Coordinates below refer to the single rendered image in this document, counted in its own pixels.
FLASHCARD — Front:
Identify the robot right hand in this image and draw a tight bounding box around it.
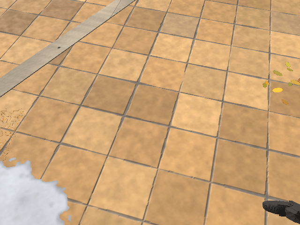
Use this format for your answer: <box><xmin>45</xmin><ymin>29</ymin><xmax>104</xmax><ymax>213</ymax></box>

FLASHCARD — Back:
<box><xmin>262</xmin><ymin>201</ymin><xmax>300</xmax><ymax>224</ymax></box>

